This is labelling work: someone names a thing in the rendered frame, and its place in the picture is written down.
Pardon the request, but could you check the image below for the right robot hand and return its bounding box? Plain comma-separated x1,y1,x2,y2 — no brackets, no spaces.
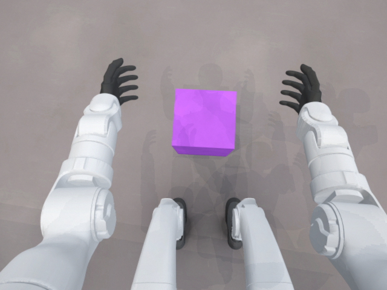
279,64,322,115

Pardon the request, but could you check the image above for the carton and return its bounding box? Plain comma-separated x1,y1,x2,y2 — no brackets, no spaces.
172,89,236,156

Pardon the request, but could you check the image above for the left robot upper arm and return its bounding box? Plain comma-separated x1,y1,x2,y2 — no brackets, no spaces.
0,187,116,290

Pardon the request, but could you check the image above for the right robot upper arm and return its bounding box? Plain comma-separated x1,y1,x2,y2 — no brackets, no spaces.
309,201,387,290

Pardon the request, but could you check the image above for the right robot shin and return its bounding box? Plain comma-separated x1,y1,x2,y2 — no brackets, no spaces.
232,198,265,241

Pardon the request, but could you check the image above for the right robot forearm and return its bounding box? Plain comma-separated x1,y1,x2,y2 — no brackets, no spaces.
295,101,387,216

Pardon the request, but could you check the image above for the left robot forearm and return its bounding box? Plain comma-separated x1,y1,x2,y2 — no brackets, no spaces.
41,93,122,236

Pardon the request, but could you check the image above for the left robot hand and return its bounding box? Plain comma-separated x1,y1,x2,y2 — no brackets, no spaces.
100,58,138,105

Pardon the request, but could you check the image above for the right robot foot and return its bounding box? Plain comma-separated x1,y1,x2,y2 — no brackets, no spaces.
226,198,242,250

